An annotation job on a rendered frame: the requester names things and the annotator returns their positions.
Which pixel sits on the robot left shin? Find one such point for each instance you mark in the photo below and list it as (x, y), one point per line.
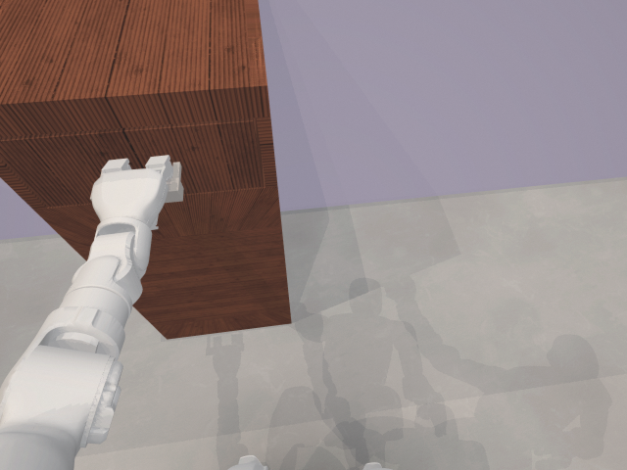
(248, 459)

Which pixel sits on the left robot hand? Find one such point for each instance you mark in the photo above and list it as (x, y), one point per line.
(135, 193)

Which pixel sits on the handle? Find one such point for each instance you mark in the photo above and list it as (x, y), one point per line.
(175, 192)

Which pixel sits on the cabinet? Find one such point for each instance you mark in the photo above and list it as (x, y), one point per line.
(217, 261)

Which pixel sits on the robot left upper arm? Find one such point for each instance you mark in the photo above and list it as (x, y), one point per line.
(61, 401)

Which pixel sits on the drawer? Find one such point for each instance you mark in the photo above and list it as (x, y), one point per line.
(61, 168)

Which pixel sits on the robot left forearm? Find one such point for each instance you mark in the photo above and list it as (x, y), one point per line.
(94, 311)

